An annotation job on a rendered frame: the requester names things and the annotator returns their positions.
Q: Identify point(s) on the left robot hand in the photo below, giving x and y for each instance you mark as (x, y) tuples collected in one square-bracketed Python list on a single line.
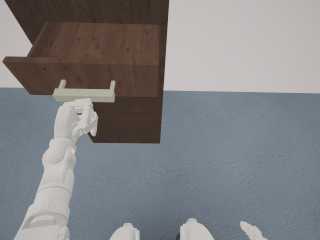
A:
[(69, 125)]

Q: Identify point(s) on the right robot hand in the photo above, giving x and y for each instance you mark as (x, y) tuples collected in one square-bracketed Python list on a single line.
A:
[(252, 231)]

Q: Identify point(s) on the handle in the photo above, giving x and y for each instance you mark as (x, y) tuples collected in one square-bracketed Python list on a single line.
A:
[(62, 94)]

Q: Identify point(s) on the robot left shin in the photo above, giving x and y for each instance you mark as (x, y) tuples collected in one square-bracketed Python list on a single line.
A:
[(127, 224)]

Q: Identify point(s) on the cabinet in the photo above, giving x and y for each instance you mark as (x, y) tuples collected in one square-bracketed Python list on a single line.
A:
[(129, 119)]

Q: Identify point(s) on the drawer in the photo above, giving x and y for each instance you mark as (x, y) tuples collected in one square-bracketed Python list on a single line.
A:
[(90, 56)]

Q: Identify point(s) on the robot right thigh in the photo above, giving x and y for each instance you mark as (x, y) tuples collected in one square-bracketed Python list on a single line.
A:
[(194, 231)]

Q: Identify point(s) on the left robot upper arm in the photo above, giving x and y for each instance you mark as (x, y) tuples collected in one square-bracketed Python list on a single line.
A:
[(51, 232)]

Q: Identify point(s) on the robot left forearm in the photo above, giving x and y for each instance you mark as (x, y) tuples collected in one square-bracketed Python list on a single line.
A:
[(51, 204)]

